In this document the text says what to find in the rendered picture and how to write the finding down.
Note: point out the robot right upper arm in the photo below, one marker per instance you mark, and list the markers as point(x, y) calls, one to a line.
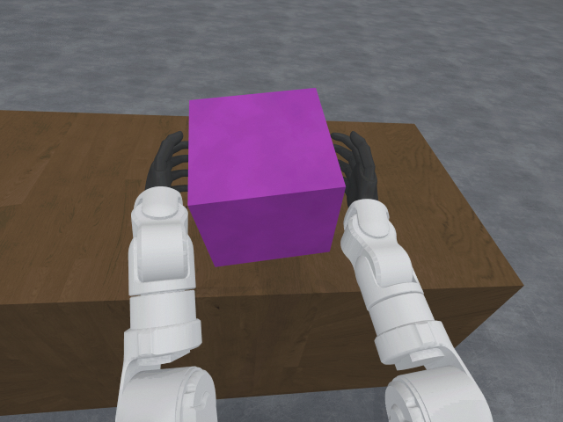
point(441, 394)

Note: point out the robot left upper arm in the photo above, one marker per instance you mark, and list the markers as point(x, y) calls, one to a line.
point(181, 394)

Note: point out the robot right forearm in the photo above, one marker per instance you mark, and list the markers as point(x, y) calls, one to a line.
point(407, 334)

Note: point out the pedestal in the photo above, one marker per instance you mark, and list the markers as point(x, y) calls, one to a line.
point(68, 186)

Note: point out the right robot hand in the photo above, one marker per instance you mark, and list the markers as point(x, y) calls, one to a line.
point(361, 179)

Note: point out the carton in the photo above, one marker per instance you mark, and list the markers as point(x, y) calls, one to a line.
point(264, 181)

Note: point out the left robot hand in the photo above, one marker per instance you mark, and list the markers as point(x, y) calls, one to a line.
point(160, 173)

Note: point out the robot left forearm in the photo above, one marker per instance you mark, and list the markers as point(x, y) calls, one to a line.
point(163, 323)

